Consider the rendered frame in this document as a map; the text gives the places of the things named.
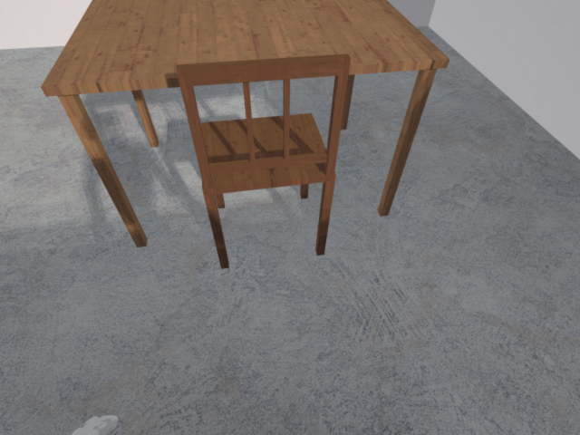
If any left robot hand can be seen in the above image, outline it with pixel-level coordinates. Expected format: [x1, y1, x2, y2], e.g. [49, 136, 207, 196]
[72, 415, 118, 435]

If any table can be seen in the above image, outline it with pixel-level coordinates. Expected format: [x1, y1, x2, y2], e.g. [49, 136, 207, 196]
[41, 0, 450, 247]

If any chair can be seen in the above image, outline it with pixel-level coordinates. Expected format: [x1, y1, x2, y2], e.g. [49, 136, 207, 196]
[176, 54, 351, 269]

